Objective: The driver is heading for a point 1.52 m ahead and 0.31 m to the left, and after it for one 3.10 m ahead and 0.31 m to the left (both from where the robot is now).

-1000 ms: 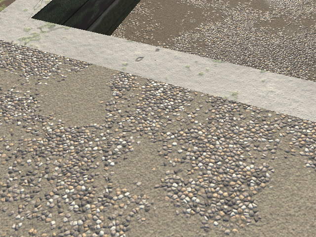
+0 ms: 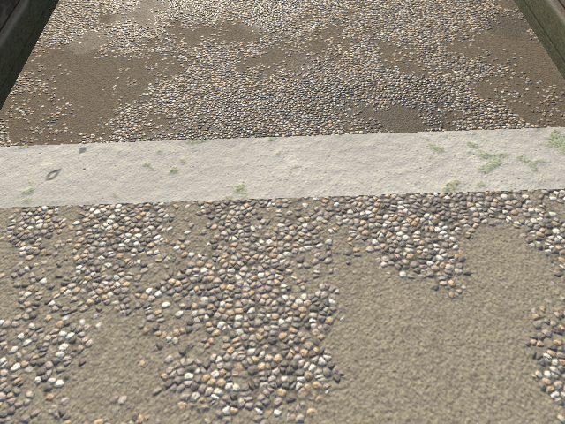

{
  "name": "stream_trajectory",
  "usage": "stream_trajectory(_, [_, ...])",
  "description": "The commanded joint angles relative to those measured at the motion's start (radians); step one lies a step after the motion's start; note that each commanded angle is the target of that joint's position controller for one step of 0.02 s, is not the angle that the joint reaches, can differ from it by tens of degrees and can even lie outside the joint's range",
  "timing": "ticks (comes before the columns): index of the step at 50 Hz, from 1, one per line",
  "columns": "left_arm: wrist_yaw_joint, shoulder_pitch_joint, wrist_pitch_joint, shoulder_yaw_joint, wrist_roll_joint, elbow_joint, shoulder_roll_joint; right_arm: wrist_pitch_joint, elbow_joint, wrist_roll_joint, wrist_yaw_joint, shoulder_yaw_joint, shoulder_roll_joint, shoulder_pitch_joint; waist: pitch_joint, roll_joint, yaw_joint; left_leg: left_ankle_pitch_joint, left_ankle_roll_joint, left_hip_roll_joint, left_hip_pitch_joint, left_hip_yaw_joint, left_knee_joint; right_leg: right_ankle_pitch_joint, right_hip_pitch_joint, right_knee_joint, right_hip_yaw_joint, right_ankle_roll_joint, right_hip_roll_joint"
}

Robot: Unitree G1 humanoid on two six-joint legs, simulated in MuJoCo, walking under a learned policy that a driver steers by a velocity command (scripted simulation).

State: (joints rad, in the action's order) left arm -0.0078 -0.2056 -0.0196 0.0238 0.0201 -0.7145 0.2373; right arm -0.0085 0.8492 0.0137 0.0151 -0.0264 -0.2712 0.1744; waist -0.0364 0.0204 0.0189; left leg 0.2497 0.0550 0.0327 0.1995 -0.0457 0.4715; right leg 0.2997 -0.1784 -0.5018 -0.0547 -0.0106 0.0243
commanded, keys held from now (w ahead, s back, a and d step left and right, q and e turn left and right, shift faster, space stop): no key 1.00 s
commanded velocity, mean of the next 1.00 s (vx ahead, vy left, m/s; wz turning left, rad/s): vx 0.00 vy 0.00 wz -0.02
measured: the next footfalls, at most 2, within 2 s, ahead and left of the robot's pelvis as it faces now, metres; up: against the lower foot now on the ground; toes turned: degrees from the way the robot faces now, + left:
right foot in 1.88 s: +0.42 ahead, -0.09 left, +0.00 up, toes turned -1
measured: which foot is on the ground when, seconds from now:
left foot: down 0.00-1.00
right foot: down 0.00-1.00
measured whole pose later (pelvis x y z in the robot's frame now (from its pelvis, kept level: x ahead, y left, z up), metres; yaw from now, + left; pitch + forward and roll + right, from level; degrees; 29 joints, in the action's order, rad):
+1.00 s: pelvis +0.00 +0.00 +0.00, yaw +1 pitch -2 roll +0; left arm -0.03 -0.27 0.00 0.01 0.00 -1.00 0.23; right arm 0.01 1.12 0.00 0.05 -0.02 -0.23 0.22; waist -0.04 0.00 0.01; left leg 0.25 0.05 0.03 0.20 -0.05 0.47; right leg 0.29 -0.16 -0.48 -0.04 -0.01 0.02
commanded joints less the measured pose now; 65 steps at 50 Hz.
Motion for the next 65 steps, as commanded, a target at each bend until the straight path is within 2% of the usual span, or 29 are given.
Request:
stream_trajectory(1, [-0.005, 0.002, 0.024, 0.030, -0.001, 0.047, 0.132, -0.009, -0.030, -0.003, 0.010, -0.027, -0.109, -0.017, 0.017, -0.099, -0.008, -0.124, -0.004, 0.012, -0.018, -0.006, -0.031, -0.163, -0.040, 0.132, -0.115, -0.037, -0.103])
stream_trajectory(10, [-0.004, -0.009, 0.030, 0.027, -0.006, -0.001, 0.126, -0.006, 0.063, -0.007, 0.020, -0.031, -0.122, 0.004, 0.027, -0.043, -0.009, -0.159, 0.008, 0.021, -0.040, -0.010, -0.046, -0.216, -0.019, 0.129, -0.096, -0.041, -0.083])
stream_trajectory(18, [-0.006, -0.029, 0.031, 0.025, -0.010, -0.065, 0.124, 0.000, 0.131, -0.011, 0.029, -0.031, -0.126, 0.017, 0.029, -0.035, -0.008, -0.175, 0.003, 0.019, -0.050, -0.007, -0.050, -0.249, -0.011, 0.123, -0.066, -0.034, -0.062])
stream_trajectory(28, [-0.013, -0.056, 0.030, 0.019, -0.014, -0.143, 0.123, 0.007, 0.192, -0.013, 0.034, -0.027, -0.113, 0.030, 0.011, -0.028, -0.008, -0.170, -0.007, 0.010, -0.043, 0.001, -0.055, -0.225, -0.021, 0.119, -0.038, -0.021, -0.044])
stream_trajectory(43, [-0.021, -0.091, 0.030, 0.005, -0.018, -0.235, 0.107, 0.012, 0.242, -0.013, 0.037, -0.017, -0.080, 0.061, -0.008, -0.020, -0.010, -0.149, -0.016, -0.004, -0.028, 0.010, -0.057, -0.177, -0.035, 0.120, -0.015, -0.010, -0.032])
stream_trajectory(60, [-0.027, -0.133, 0.029, -0.005, -0.021, -0.304, 0.076, 0.013, 0.260, -0.014, 0.038, -0.005, -0.044, 0.114, -0.025, -0.019, -0.014, -0.126, -0.024, -0.015, -0.005, 0.017, -0.053, -0.144, -0.050, 0.116, 0.001, -0.001, -0.026])
stream_trajectory(61, [-0.028, -0.150, 0.027, -0.008, -0.021, -0.315, 0.066, 0.013, 0.269, -0.014, 0.039, -0.001, -0.029, 0.133, -0.003, -0.024, -0.014, -0.039, -0.026, -0.028, -0.013, 0.032, -0.051, -0.041, -0.042, 0.126, 0.007, -0.004, -0.018])
stream_trajectory(62, [-0.032, -0.153, 0.024, -0.004, -0.026, -0.319, 0.077, 0.015, 0.271, -0.019, 0.040, -0.001, -0.025, 0.137, -0.016, -0.036, -0.016, 0.096, -0.033, -0.053, 0.008, 0.057, -0.024, 0.131, -0.058, 0.134, 0.005, -0.016, -0.010])
stream_trajectory(63, [-0.036, -0.150, 0.021, 0.005, -0.032, -0.314, 0.103, 0.014, 0.266, -0.023, 0.042, -0.004, -0.031, 0.135, -0.045, -0.058, -0.019, 0.249, -0.046, -0.075, 0.051, 0.077, 0.014, 0.313, -0.091, 0.145, -0.019, -0.040, -0.019])
stream_trajectory(64, [-0.038, -0.152, 0.023, 0.010, -0.036, -0.308, 0.119, 0.007, 0.253, -0.023, 0.042, -0.005, -0.033, 0.123, -0.089, -0.077, -0.025, 0.338, -0.059, -0.079, 0.111, 0.078, 0.045, 0.448, -0.127, 0.173, -0.067, -0.067, -0.051])
stream_trajectory(65, [-0.036, -0.170, 0.030, 0.016, -0.041, -0.306, 0.134, -0.005, 0.238, -0.023, 0.038, -0.002, -0.021, 0.106, -0.121, -0.107, -0.036, 0.343, -0.069, -0.075, 0.165, 0.078, 0.088, 0.522, -0.136, 0.208, -0.140, -0.099, -0.101])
